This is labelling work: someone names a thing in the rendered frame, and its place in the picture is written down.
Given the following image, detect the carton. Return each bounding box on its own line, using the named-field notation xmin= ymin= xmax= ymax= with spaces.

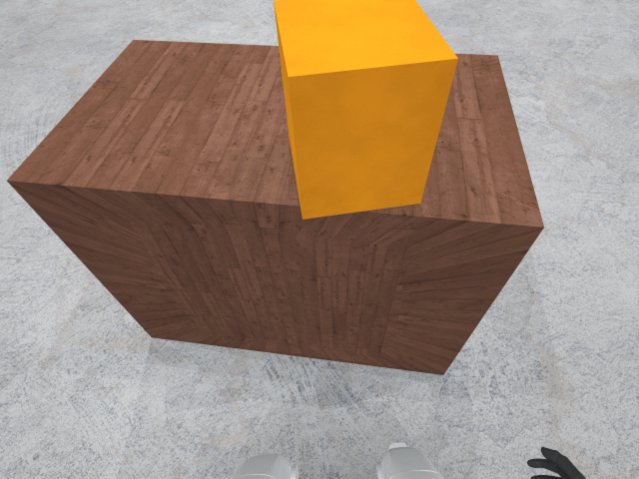
xmin=274 ymin=0 xmax=458 ymax=220

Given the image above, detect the left robot thigh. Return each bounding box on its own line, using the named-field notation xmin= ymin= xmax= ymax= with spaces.
xmin=230 ymin=453 xmax=299 ymax=479

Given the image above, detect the robot thigh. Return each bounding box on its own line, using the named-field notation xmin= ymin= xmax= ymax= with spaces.
xmin=376 ymin=447 xmax=444 ymax=479
xmin=230 ymin=453 xmax=299 ymax=479

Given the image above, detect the robot right hand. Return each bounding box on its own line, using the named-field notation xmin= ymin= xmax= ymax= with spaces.
xmin=527 ymin=447 xmax=586 ymax=479

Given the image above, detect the pedestal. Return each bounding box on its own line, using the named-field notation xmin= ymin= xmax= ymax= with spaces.
xmin=7 ymin=40 xmax=544 ymax=375

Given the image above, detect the right robot thigh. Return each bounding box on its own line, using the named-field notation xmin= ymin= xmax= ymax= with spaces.
xmin=376 ymin=447 xmax=444 ymax=479

